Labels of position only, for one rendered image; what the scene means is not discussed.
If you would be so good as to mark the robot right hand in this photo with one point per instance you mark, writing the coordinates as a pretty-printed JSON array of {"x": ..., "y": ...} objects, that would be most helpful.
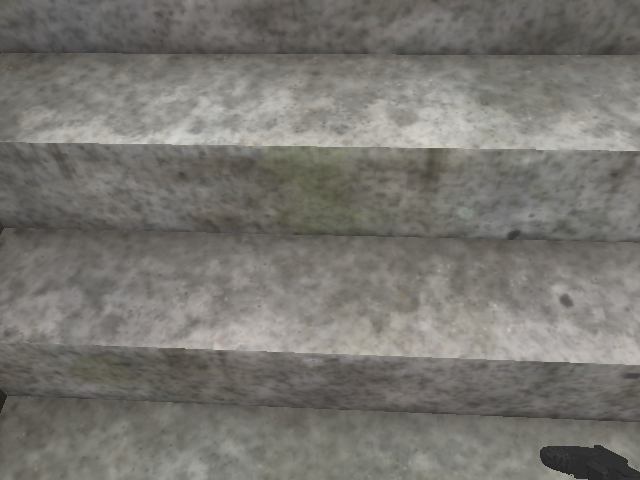
[{"x": 596, "y": 463}]

